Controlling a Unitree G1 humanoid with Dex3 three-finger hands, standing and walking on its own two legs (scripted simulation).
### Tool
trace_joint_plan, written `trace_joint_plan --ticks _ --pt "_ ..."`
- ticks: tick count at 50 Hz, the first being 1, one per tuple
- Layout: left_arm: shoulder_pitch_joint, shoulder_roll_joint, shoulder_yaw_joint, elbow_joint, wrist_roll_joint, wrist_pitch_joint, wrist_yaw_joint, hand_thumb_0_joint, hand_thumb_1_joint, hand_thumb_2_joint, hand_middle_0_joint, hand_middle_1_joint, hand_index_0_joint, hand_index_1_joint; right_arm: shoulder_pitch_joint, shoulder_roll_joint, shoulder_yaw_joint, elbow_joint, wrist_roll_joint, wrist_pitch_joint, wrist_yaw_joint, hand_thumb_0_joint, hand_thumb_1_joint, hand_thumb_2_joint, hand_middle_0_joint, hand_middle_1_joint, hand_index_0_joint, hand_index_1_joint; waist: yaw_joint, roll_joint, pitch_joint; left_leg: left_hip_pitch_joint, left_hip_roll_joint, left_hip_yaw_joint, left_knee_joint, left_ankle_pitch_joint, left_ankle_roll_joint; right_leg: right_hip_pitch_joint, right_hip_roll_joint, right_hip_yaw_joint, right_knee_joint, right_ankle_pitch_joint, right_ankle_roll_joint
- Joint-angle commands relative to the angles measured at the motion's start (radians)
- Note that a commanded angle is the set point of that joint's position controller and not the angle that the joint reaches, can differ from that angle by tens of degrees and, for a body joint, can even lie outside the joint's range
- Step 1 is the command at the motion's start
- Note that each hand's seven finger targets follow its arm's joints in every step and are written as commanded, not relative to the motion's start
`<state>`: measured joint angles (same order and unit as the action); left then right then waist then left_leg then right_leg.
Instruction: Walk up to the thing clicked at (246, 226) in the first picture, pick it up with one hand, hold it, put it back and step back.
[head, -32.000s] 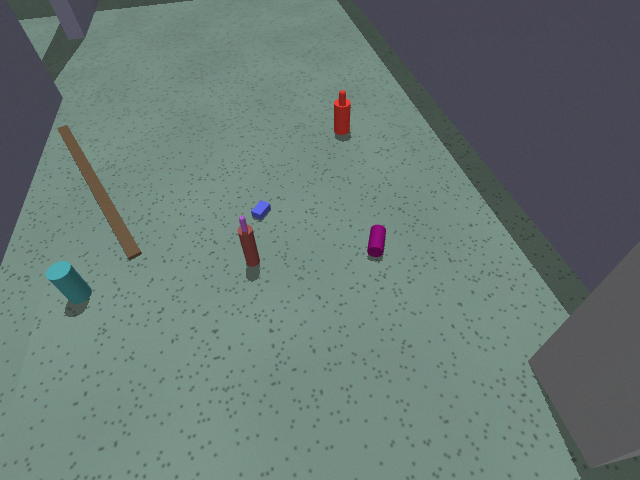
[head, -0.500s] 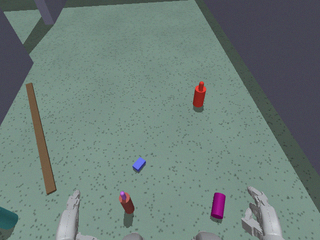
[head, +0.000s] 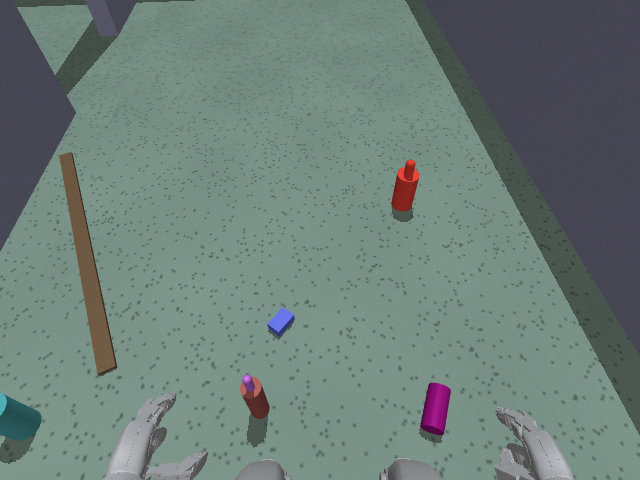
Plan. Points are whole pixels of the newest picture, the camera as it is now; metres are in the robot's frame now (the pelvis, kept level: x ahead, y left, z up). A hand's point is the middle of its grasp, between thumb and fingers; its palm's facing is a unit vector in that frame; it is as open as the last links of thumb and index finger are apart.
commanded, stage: stand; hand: left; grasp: from the side
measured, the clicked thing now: (254, 394) +0.39 +0.21 -0.60
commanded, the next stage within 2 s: none
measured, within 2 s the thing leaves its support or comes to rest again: neither
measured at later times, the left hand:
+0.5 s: hand out of the picture +0.07 +0.25 -0.11, palm faces -0.02 -0.94 -0.34, open 7.4 cm
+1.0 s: hand out of the picture +0.07 +0.25 -0.11, palm faces -0.03 -0.94 -0.35, open 7.4 cm
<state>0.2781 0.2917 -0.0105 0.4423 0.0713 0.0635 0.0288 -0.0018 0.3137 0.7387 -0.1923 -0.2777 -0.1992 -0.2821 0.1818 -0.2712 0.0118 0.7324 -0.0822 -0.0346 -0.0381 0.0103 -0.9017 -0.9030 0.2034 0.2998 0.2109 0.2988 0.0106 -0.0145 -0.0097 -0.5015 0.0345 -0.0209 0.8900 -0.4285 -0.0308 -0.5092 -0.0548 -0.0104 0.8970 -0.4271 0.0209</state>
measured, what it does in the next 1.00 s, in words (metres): rises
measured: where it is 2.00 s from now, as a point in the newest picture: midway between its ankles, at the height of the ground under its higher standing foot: outside the picture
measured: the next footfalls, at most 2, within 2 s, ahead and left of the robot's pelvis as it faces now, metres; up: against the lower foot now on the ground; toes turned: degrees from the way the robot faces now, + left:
none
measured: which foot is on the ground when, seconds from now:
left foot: down 0.00-1.00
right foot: down 0.00-1.00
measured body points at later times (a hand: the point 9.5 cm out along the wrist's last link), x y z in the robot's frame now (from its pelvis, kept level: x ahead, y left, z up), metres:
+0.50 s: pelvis +0.01 +0.01 +0.04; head +0.01 +0.01 +0.49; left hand +0.07 +0.30 -0.09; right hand +0.08 -0.27 -0.10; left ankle +0.02 +0.14 -0.69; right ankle +0.02 -0.14 -0.69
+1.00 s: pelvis +0.01 +0.00 +0.05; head +0.01 -0.01 +0.50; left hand +0.07 +0.30 -0.08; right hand +0.06 -0.30 -0.09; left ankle +0.02 +0.14 -0.69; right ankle +0.02 -0.14 -0.69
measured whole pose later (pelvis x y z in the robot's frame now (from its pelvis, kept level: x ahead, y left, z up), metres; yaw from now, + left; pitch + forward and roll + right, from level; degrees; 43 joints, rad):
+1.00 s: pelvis +0.01 +0.00 +0.05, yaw -1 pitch -4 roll +0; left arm 0.14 0.32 0.01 1.15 0.02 -0.01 0.01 0.01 0.90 0.90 -0.20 -0.30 -0.21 -0.30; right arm 0.15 -0.34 -0.02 1.12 -0.03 0.01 0.00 0.01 -0.91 -0.90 0.20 0.30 0.21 0.30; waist 0.00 0.02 0.06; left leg -0.13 0.04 0.00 0.37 -0.19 -0.04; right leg -0.13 -0.04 -0.02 0.37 -0.18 0.03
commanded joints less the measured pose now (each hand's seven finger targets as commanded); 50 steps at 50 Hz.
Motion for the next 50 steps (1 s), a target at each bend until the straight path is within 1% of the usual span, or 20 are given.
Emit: trace_joint_plan --ticks 1,4,7,8,10,13,17,18,20,26,29,31,34,38,40,42,45,46,48,50 --pt "-0.035 0.188 0.087 0.048 -0.02 -0.089 -0.006 0.0 0.9 0.9 -0.2 -0.3 -0.2 -0.301 -0.012 -0.193 -0.098 -0.05 0.034 -0.023 0.021 0.0 -0.9 -0.9 0.2 0.3 0.2 0.3 0.006 0.008 -0.08 0.104 0.004 -0.032 -0.196 0.109 0.092 0.088 -0.039 0.083 -0.242 0.084 -0.086" --pt "-0.065 0.199 0.086 0.149 -0.019 -0.101 -0.003 0.0 0.9 0.9 -0.2 -0.3 -0.2 -0.301 -0.017 -0.193 -0.1 0.001 0.031 -0.014 0.025 0.0 -0.9 -0.9 0.2 0.3 0.2 0.3 -0.001 0.008 -0.073 0.144 0.01 -0.03 -0.217 0.163 0.083 0.126 -0.042 0.08 -0.261 0.17 -0.075" --pt "-0.077 0.204 0.085 0.224 -0.026 -0.105 0.005 0.0 0.9 0.9 -0.2 -0.3 -0.2 -0.301 -0.012 -0.198 -0.103 0.038 0.036 -0.01 0.023 0.0 -0.9 -0.9 0.2 0.3 0.2 0.3 -0.003 0.015 -0.081 0.178 0.025 -0.045 -0.247 0.286 0.079 0.183 -0.042 0.06 -0.249 0.31 -0.069" --pt "-0.086 0.201 0.084 0.247 -0.034 -0.103 0.006 0.0 0.9 0.9 -0.2 -0.3 -0.2 -0.301 -0.001 -0.205 -0.101 0.053 0.034 -0.008 0.02 0.0 -0.9 -0.9 0.2 0.3 0.2 0.3 -0.004 0.041 -0.067 0.173 0.035 -0.057 -0.275 0.291 0.084 0.195 -0.036 0.052 -0.248 0.311 -0.064" --pt "-0.071 0.199 0.08 0.299 -0.036 -0.1 0.008 0.0 0.9 0.9 -0.2 -0.3 -0.2 -0.301 -0.019 -0.216 -0.1 0.083 0.038 -0.002 0.018 0.0 -0.9 -0.9 0.2 0.3 0.2 0.3 0.01 0.064 -0.046 0.179 0.046 -0.069 -0.311 0.278 0.084 0.215 -0.034 0.044 -0.279 0.297 -0.059" --pt "-0.086 0.217 0.079 0.369 -0.037 -0.095 0.009 0.0 0.9 0.9 -0.2 -0.3 -0.2 -0.301 -0.012 -0.223 -0.096 0.122 0.043 0.005 0.015 0.0 -0.9 -0.9 0.2 0.3 0.2 0.3 0.001 0.04 -0.022 0.188 0.045 -0.065 -0.356 0.235 0.074 0.246 -0.044 0.058 -0.333 0.277 -0.061" --pt "-0.084 0.214 0.07 0.446 -0.046 -0.089 0.007 0.0 0.9 0.9 -0.2 -0.3 -0.2 -0.301 -0.005 -0.236 -0.086 0.179 0.046 0.005 0.012 0.0 -0.9 -0.9 0.2 0.3 0.2 0.3 0.002 0.047 -0.014 0.233 0.06 -0.075 -0.415 0.265 0.067 0.287 -0.046 0.055 -0.382 0.297 -0.055" --pt "-0.083 0.22 0.069 0.463 -0.044 -0.089 0.007 0.0 0.9 0.9 -0.2 -0.3 -0.2 -0.301 -0.021 -0.239 -0.085 0.188 0.048 0.007 0.012 0.0 -0.9 -0.9 0.2 0.3 0.2 0.3 0.006 0.048 -0.001 0.239 0.059 -0.076 -0.428 0.252 0.062 0.289 -0.048 0.056 -0.408 0.291 -0.052" --pt "-0.103 0.225 0.065 0.493 -0.045 -0.088 0.006 0.0 0.9 0.9 -0.2 -0.3 -0.2 -0.301 -0.019 -0.236 -0.08 0.21 0.051 0.01 0.012 0.0 -0.9 -0.9 0.2 0.3 0.2 0.3 -0.001 0.021 0.025 0.247 0.057 -0.07 -0.463 0.212 0.055 0.294 -0.052 0.067 -0.446 0.251 -0.05" --pt "-0.12 0.227 0.057 0.563 -0.049 -0.089 0.001 0.0 0.9 0.9 -0.2 -0.3 -0.2 -0.301 -0.041 -0.246 -0.073 0.261 0.056 0.006 0.013 0.0 -0.9 -0.9 0.2 0.3 0.2 0.3 0.002 0.03 0.026 0.305 0.069 -0.07 -0.523 0.255 0.05 0.338 -0.057 0.058 -0.5 0.281 -0.037" --pt "-0.142 0.229 0.053 0.587 -0.05 -0.09 0.001 0.0 0.9 0.9 -0.2 -0.3 -0.2 -0.301 -0.031 -0.243 -0.07 0.283 0.057 0.009 0.014 0.0 -0.9 -0.9 0.2 0.3 0.2 0.3 -0.008 0.014 0.034 0.316 0.069 -0.062 -0.549 0.247 0.046 0.347 -0.063 0.064 -0.531 0.272 -0.034" --pt "-0.145 0.226 0.051 0.6 -0.051 -0.092 0.0 0.0 0.9 0.9 -0.2 -0.3 -0.2 -0.301 -0.035 -0.237 -0.067 0.297 0.058 0.008 0.015 0.0 -0.9 -0.9 0.2 0.3 0.2 0.3 -0.005 0.016 0.029 0.326 0.07 -0.057 -0.553 0.289 0.042 0.365 -0.068 0.065 -0.538 0.301 -0.032" --pt "-0.148 0.231 0.05 0.62 -0.05 -0.093 -0.001 0.0 0.9 0.9 -0.2 -0.3 -0.2 -0.301 -0.054 -0.237 -0.066 0.306 0.059 0.009 0.018 0.0 -0.9 -0.9 0.2 0.3 0.2 0.3 0.001 0.008 0.037 0.343 0.069 -0.054 -0.571 0.271 0.037 0.36 -0.066 0.062 -0.558 0.276 -0.027" --pt "-0.161 0.24 0.054 0.639 -0.05 -0.092 -0.002 0.0 0.9 0.9 -0.2 -0.3 -0.2 -0.301 -0.065 -0.243 -0.068 0.318 0.06 0.014 0.02 0.0 -0.9 -0.9 0.2 0.3 0.2 0.3 -0.002 0.007 0.048 0.344 0.07 -0.053 -0.586 0.23 0.04 0.356 -0.066 0.066 -0.583 0.245 -0.024" --pt "-0.172 0.243 0.054 0.643 -0.047 -0.095 -0.002 0.0 0.9 0.9 -0.2 -0.3 -0.2 -0.301 -0.066 -0.237 -0.066 0.322 0.06 0.016 0.022 0.0 -0.9 -0.9 0.2 0.3 0.2 0.3 -0.004 -0.004 0.045 0.358 0.072 -0.047 -0.582 0.258 0.039 0.35 -0.069 0.07 -0.594 0.24 -0.025" --pt "-0.184 0.246 0.055 0.645 -0.051 -0.096 -0.003 0.0 0.9 0.9 -0.2 -0.3 -0.2 -0.301 -0.054 -0.242 -0.065 0.33 0.06 0.016 0.023 0.0 -0.9 -0.9 0.2 0.3 0.2 0.3 -0.009 0.001 0.043 0.343 0.07 -0.042 -0.583 0.249 0.041 0.372 -0.074 0.079 -0.603 0.254 -0.024" --pt "-0.189 0.252 0.057 0.652 -0.048 -0.095 -0.004 0.0 0.9 0.9 -0.2 -0.3 -0.2 -0.301 -0.066 -0.245 -0.066 0.331 0.061 0.019 0.025 0.0 -0.9 -0.9 0.2 0.3 0.2 0.3 -0.009 0.006 0.054 0.34 0.069 -0.041 -0.59 0.221 0.036 0.357 -0.07 0.079 -0.616 0.206 -0.022" --pt "-0.193 0.257 0.059 0.653 -0.051 -0.094 -0.004 0.0 0.9 0.9 -0.2 -0.3 -0.2 -0.301 -0.063 -0.25 -0.068 0.333 0.06 0.019 0.024 0.0 -0.9 -0.9 0.2 0.3 0.2 0.3 -0.009 0.003 0.048 0.345 0.073 -0.04 -0.591 0.232 0.038 0.361 -0.074 0.085 -0.615 0.221 -0.026" --pt "-0.193 0.255 0.057 0.657 -0.051 -0.094 -0.006 0.0 0.9 0.9 -0.2 -0.3 -0.2 -0.301 -0.063 -0.248 -0.065 0.338 0.061 0.02 0.026 0.0 -0.9 -0.9 0.2 0.3 0.2 0.3 -0.008 0.012 0.058 0.333 0.071 -0.04 -0.598 0.214 0.036 0.363 -0.072 0.084 -0.619 0.201 -0.024" --pt "-0.193 0.255 0.059 0.66 -0.052 -0.093 -0.007 0.0 0.9 0.9 -0.2 -0.3 -0.2 -0.301 -0.062 -0.253 -0.066 0.338 0.061 0.018 0.025 0.0 -0.9 -0.9 0.2 0.3 0.2 0.3 -0.008 0.013 0.039 0.338 0.078 -0.041 -0.597 0.231 0.039 0.377 -0.076 0.086 -0.614 0.232 -0.028"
